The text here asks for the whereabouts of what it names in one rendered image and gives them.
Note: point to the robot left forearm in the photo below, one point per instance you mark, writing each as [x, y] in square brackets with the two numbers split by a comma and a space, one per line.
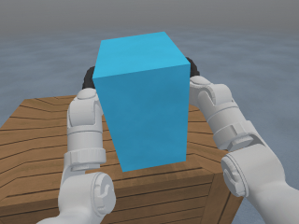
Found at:
[84, 130]

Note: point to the robot right forearm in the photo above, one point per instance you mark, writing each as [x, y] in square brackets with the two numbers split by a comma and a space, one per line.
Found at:
[230, 129]

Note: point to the pedestal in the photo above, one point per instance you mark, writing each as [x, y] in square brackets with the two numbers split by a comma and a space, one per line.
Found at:
[33, 142]

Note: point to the right robot hand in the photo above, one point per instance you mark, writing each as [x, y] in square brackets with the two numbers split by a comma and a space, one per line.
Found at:
[193, 69]

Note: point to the carton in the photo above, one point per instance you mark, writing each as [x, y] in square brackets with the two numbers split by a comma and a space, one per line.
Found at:
[143, 86]

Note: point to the robot left upper arm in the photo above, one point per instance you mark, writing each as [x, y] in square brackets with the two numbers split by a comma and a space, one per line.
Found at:
[84, 199]

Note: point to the robot right upper arm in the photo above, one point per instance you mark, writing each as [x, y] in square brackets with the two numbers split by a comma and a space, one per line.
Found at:
[254, 173]

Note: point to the left robot hand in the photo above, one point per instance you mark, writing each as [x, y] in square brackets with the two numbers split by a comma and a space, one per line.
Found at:
[88, 79]

